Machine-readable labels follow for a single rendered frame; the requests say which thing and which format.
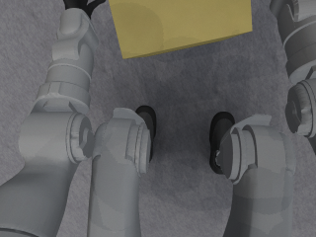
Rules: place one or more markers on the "right robot forearm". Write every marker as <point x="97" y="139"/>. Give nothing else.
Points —
<point x="296" y="23"/>

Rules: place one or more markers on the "left robot forearm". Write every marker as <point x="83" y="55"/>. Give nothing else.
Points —
<point x="69" y="73"/>

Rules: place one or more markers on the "carton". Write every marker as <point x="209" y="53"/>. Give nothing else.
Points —
<point x="150" y="27"/>

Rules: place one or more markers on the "robot right upper arm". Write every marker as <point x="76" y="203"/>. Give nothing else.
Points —
<point x="300" y="110"/>

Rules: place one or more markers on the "robot right foot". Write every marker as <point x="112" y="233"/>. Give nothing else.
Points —
<point x="220" y="123"/>

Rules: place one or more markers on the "robot left foot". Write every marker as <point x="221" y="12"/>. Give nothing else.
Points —
<point x="149" y="116"/>

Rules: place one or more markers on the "robot left hand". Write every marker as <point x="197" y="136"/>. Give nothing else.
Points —
<point x="82" y="4"/>

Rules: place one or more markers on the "robot left upper arm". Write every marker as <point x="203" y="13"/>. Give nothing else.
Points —
<point x="53" y="144"/>

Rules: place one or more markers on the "robot foot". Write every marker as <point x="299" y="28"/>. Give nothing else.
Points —
<point x="220" y="123"/>
<point x="149" y="116"/>

